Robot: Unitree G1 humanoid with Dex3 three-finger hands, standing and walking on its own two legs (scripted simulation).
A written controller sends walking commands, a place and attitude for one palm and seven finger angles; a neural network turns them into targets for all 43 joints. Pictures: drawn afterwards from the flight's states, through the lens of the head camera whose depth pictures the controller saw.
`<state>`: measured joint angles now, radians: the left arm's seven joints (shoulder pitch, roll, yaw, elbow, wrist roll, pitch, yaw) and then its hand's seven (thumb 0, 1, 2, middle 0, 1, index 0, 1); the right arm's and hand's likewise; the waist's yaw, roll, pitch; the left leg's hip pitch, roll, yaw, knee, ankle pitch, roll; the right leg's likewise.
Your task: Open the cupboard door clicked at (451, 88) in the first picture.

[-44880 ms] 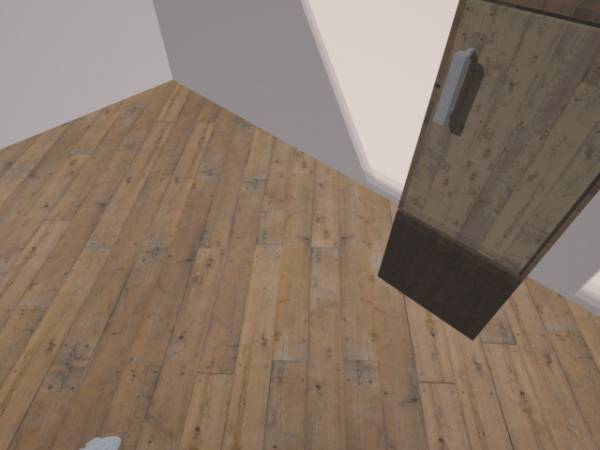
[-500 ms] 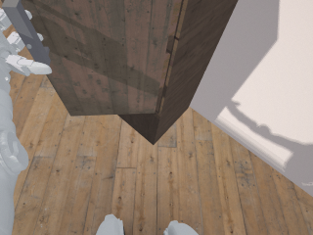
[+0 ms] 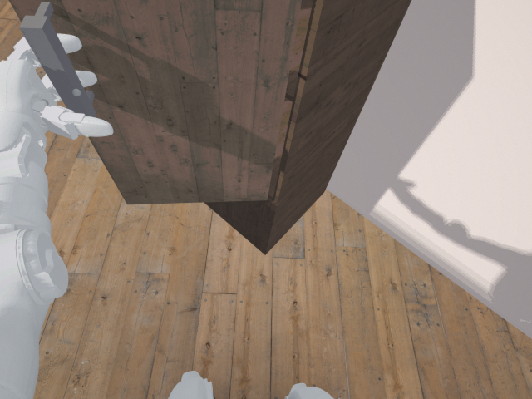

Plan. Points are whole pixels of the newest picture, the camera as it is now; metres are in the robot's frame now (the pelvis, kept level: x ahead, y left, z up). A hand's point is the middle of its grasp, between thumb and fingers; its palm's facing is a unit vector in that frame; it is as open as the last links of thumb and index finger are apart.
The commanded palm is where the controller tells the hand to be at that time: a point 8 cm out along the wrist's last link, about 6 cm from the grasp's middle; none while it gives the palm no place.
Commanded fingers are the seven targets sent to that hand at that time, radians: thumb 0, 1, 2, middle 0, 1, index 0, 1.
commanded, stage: slide the fingers in behind the handle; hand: left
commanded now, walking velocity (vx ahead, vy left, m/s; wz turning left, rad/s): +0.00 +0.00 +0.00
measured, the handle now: (67, 67) +0.57 +0.23 +0.14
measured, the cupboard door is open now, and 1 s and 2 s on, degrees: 46 46 92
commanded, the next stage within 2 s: close the thumb around the handle in 0.12 s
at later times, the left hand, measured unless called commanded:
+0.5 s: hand (79, 90) +0.53 +0.21 +0.13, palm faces +0.02 -1.00 +0.02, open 11.7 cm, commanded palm +0.51 +0.25 +0.13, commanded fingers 0.00 0.34 0.66 -0.36 -1.29 -0.36 -1.29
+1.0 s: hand (77, 91) +0.52 +0.21 +0.14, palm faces +0.02 -1.00 +0.02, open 5.7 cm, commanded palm +0.50 +0.26 +0.13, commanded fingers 0.00 0.90 0.90 -0.40 -1.35 -0.40 -1.35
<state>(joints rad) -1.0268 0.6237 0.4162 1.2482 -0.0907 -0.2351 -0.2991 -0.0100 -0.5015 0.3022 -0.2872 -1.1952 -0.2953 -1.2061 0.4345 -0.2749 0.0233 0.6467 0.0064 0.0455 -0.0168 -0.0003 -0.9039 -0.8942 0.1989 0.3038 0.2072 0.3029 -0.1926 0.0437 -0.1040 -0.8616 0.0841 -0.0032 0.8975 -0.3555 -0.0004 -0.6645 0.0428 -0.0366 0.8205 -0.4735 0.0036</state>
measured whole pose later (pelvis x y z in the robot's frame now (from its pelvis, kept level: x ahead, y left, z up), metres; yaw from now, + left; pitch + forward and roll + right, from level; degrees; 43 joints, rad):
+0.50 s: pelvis +0.00 +0.00 +0.00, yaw +0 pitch +19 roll -4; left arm -1.07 0.63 0.41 1.26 -0.08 -0.24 -0.28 -0.01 -0.16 0.45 -0.32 -1.23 -0.32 -1.25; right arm 0.45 -0.28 0.02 0.66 0.00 0.04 -0.02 0.00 -0.90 -0.89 0.20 0.30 0.21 0.30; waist -0.20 0.04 -0.10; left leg -0.89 0.08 -0.01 0.91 -0.35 0.00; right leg -0.69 0.04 -0.04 0.83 -0.47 0.01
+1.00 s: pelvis +0.00 +0.00 +0.00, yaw +0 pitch +18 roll -4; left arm -1.02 0.61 0.42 1.24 -0.09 -0.25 -0.29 0.01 0.71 0.80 -0.34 -1.34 -0.38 -1.35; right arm 0.43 -0.28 0.02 0.65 0.01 0.04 -0.02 0.00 -0.90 -0.89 0.20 0.30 0.21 0.30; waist -0.19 0.04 -0.10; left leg -0.86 0.08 0.00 0.90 -0.36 0.00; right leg -0.66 0.04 -0.03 0.82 -0.47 0.01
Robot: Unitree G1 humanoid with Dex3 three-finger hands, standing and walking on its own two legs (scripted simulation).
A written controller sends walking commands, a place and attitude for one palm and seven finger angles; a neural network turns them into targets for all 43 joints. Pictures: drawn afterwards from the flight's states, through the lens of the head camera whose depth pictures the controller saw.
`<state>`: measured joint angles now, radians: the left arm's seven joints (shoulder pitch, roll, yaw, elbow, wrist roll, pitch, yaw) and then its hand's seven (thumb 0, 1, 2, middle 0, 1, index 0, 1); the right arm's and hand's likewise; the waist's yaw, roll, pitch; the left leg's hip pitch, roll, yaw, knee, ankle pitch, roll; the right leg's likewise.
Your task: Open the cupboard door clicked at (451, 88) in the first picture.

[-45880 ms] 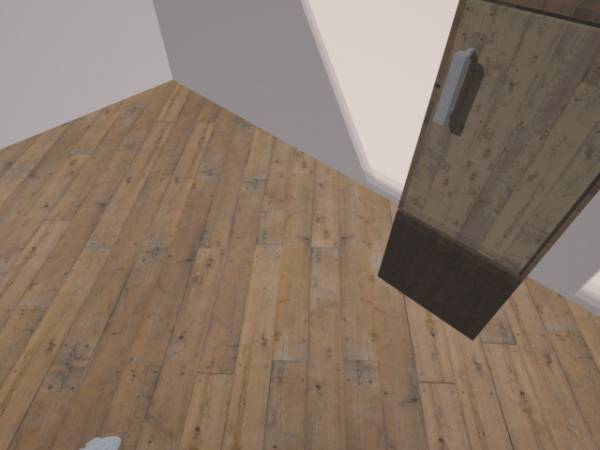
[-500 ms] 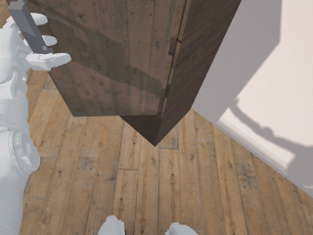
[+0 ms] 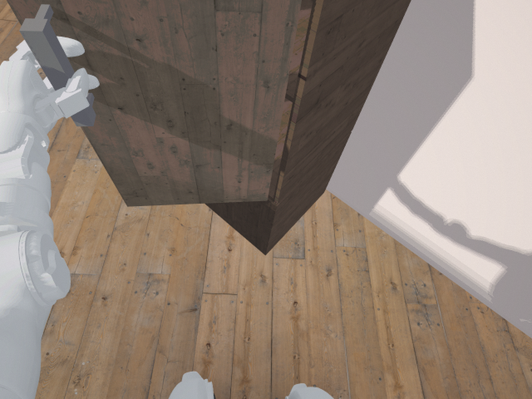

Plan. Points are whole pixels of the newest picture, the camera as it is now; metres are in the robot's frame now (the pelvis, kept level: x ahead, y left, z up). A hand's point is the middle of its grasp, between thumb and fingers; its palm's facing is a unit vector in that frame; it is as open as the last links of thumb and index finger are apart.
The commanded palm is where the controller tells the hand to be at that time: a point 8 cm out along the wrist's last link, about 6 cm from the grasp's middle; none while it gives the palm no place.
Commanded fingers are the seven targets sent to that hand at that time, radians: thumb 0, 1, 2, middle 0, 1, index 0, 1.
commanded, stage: pull the door open along its arc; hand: left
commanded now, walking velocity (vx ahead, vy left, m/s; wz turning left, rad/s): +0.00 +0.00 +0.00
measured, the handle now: (67, 70) +0.57 +0.23 +0.14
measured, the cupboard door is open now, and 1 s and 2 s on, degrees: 46 92 95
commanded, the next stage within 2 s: open thumb and fingers to let go in 1.02 s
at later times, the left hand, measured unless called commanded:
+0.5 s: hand (79, 128) +0.46 +0.20 +0.14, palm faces -0.02 -1.00 +0.02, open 6.0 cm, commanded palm +0.40 +0.26 +0.13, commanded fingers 0.00 0.90 0.90 -0.40 -1.35 -0.40 -1.35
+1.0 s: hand (176, 233) +0.30 +0.08 +0.14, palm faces +0.35 -0.93 +0.06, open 6.3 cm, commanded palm +0.23 +0.14 +0.13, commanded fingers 0.00 0.90 0.90 -0.40 -1.35 -0.40 -1.35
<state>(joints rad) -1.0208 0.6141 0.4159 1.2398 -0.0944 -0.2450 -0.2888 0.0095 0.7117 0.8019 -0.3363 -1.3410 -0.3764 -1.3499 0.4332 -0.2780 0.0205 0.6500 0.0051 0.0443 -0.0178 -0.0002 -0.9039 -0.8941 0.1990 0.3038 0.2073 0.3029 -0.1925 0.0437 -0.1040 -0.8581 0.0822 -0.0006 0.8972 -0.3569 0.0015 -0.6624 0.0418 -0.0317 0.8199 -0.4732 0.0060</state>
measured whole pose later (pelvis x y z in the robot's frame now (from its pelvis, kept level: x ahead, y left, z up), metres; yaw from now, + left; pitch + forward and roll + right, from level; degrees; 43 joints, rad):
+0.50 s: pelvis +0.01 +0.00 +0.01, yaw -1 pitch +14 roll -2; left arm -0.61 0.45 0.41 0.84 -0.21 -0.20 -0.34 0.00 0.67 0.72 -0.35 -1.35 -0.37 -1.35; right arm 0.41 -0.27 0.01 0.58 0.04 0.08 -0.02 0.00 -0.90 -0.89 0.20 0.30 0.21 0.30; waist -0.12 0.05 -0.13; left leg -0.69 0.08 0.05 0.82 -0.36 0.00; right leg -0.53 0.03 0.01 0.76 -0.47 0.01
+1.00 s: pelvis +0.01 -0.03 +0.03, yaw +2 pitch +2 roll +0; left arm 0.08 -0.06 -0.08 -0.07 -0.05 0.06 0.41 -0.01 0.63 0.70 -0.34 -1.33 -0.36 -1.33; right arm 0.16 -0.18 0.04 0.53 -0.02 0.09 0.00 0.01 -0.90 -0.89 0.20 0.30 0.21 0.30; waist -0.01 0.04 -0.11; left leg -0.40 0.05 0.01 0.67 -0.30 -0.04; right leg -0.24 0.01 -0.03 0.67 -0.46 -0.03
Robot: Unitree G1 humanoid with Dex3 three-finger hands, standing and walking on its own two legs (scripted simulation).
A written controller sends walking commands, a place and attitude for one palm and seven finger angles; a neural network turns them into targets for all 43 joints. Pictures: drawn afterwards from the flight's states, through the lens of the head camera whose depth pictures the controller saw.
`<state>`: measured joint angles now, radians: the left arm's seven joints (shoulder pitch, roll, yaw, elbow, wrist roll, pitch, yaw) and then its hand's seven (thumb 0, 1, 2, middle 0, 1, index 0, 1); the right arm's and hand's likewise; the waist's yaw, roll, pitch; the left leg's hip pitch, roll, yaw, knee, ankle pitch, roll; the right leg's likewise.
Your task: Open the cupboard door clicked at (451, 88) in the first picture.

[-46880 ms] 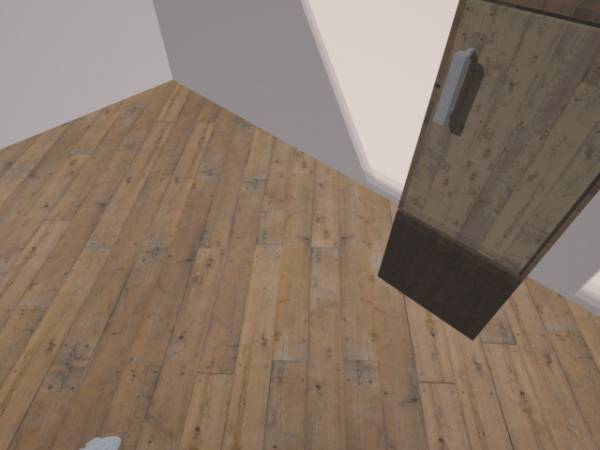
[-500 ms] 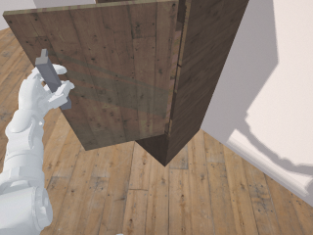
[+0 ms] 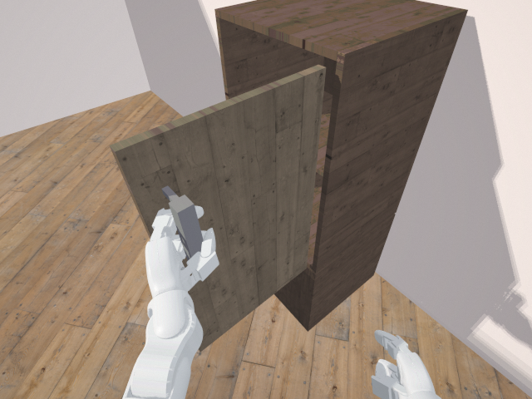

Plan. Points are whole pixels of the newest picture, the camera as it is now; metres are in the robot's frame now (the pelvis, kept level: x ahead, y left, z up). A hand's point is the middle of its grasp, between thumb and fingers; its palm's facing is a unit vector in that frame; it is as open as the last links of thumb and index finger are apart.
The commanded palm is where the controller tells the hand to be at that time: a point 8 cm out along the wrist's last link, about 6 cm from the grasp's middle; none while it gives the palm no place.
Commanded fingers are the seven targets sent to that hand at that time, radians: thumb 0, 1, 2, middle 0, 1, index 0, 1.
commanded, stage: pull the door open along its arc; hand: left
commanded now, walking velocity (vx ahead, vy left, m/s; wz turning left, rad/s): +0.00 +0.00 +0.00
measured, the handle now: (185, 233) +0.34 +0.14 +0.11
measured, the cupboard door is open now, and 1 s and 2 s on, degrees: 92 95 96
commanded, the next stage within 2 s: open thumb and fingers to let go in 0.02 s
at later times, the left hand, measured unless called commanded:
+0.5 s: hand (218, 259) +0.29 +0.08 +0.11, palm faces +0.36 -0.93 +0.04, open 9.8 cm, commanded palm +0.24 +0.12 +0.11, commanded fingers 0.00 -0.50 0.30 -0.30 -1.20 -0.30 -1.20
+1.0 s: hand (218, 261) +0.28 +0.08 +0.11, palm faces +0.33 -0.95 +0.01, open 14.7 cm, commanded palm +0.24 +0.12 +0.11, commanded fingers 0.00 -0.50 0.30 -0.15 -0.30 -0.15 -0.30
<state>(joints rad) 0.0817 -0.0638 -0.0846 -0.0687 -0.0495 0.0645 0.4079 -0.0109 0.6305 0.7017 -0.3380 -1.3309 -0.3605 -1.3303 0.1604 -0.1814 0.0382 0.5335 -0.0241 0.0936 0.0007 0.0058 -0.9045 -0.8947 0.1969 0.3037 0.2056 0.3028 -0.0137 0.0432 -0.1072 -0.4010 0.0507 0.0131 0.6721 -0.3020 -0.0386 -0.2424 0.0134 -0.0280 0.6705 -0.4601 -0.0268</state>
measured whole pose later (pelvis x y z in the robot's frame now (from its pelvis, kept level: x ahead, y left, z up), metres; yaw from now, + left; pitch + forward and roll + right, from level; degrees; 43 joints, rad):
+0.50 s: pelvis -0.01 -0.01 +0.00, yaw +2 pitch +0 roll +1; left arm 0.04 -0.09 -0.16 -0.01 -0.01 0.01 0.48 0.01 0.13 0.57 -0.32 -1.26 -0.34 -1.27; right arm 0.19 -0.20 0.01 0.62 -0.04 0.08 -0.01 0.01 -0.91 -0.89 0.20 0.30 0.20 0.30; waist 0.00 0.06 -0.06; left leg -0.39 0.04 -0.02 0.67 -0.28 -0.05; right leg -0.23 0.00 -0.07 0.69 -0.47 -0.04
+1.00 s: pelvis -0.02 +0.02 +0.00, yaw +2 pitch +0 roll -1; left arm -0.04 -0.10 -0.25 0.04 0.04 0.04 0.55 -0.01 -0.50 0.30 -0.36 -0.72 -0.36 -0.69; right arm 0.14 -0.18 0.02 0.62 -0.04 0.10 0.00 0.01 -0.91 -0.89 0.20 0.30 0.20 0.30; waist 0.01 0.05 -0.04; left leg -0.43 0.03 -0.02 0.72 -0.29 -0.02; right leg -0.24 -0.01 -0.06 0.70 -0.45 -0.01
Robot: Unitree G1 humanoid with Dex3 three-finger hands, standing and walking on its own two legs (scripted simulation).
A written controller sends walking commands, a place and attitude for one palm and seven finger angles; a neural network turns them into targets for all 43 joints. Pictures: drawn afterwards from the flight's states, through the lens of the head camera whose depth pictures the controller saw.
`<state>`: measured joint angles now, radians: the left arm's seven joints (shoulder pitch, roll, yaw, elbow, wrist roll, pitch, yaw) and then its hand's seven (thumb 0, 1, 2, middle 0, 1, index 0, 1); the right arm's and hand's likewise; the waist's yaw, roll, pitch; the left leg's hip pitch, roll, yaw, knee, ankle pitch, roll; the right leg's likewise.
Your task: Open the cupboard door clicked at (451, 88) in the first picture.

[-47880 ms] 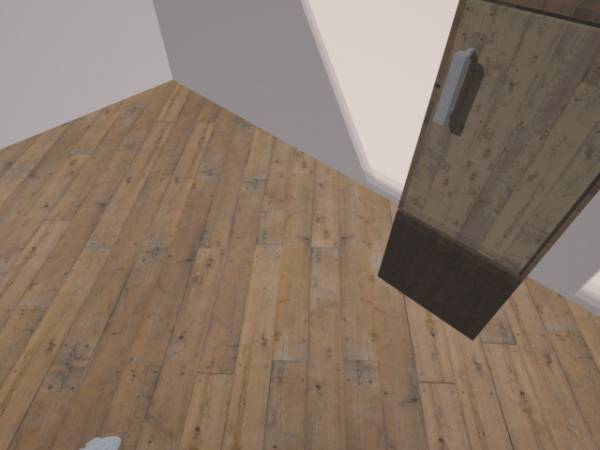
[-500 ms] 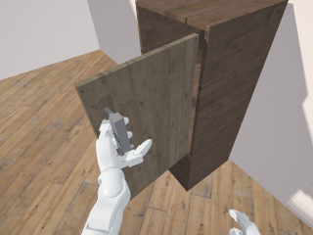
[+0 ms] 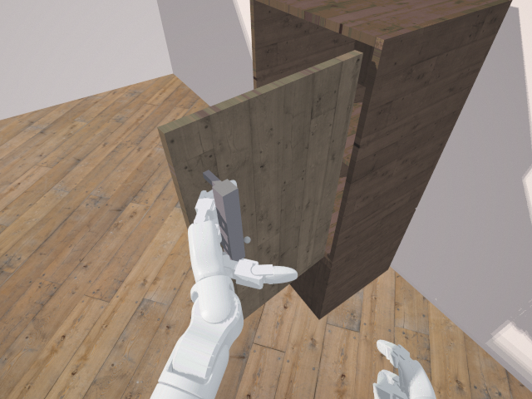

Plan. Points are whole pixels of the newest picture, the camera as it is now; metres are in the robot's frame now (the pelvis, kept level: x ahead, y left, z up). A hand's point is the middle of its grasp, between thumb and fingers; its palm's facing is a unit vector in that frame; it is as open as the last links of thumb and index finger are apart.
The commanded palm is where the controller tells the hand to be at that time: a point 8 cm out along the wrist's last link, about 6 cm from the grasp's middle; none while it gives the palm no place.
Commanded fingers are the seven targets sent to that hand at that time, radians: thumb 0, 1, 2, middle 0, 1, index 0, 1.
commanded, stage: slide the hand sideways off the handle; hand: left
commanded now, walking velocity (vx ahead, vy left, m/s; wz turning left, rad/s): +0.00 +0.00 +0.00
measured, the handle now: (222, 217) +0.35 +0.10 +0.11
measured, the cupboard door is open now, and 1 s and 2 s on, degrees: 95 96 96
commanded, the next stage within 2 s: draw the hand back to the body in 1.24 s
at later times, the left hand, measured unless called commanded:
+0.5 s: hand (250, 261) +0.28 +0.05 +0.11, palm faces -0.16 -0.99 +0.01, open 16.1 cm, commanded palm +0.25 +0.12 +0.11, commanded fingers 0.00 -0.50 0.30 -0.15 -0.30 -0.15 -0.30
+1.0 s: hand (203, 288) +0.24 +0.10 +0.10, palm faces -0.08 -1.00 -0.02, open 16.2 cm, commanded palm +0.21 +0.17 +0.11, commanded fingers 0.00 -0.50 0.30 -0.15 -0.30 -0.15 -0.30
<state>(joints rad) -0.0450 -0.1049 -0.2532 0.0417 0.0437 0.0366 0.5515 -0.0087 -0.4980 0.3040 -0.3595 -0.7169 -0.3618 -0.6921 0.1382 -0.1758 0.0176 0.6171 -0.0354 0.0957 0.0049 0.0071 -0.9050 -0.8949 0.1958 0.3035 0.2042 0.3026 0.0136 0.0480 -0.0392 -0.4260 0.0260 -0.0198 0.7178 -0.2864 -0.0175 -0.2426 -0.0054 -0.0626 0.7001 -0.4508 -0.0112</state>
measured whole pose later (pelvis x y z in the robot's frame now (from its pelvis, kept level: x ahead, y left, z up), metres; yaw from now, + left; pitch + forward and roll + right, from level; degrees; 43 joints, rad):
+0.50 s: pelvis -0.02 +0.00 +0.00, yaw -2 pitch -1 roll +0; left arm -0.03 0.05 -0.18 0.08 -0.12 -0.06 0.07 -0.01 -0.50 0.30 -0.20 -0.34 -0.19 -0.34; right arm 0.21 -0.20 0.06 0.56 0.01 0.02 -0.01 0.01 -0.90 -0.89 0.20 0.30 0.20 0.30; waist -0.01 0.04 -0.03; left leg -0.42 0.03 0.01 0.68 -0.24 -0.01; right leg -0.27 -0.01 -0.03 0.70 -0.42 -0.01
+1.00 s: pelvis +0.02 -0.02 +0.00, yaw -1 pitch +2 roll +0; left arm 0.39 0.17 -0.01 -0.25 -0.21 -0.12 -0.13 -0.01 -0.50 0.30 -0.18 -0.31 -0.17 -0.31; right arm 0.22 -0.23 0.02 0.51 0.02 -0.06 -0.04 0.01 -0.90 -0.90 0.20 0.30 0.20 0.30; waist 0.01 0.05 -0.06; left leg -0.44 0.04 -0.01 0.71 -0.31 -0.04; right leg -0.27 0.01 -0.05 0.71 -0.48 -0.03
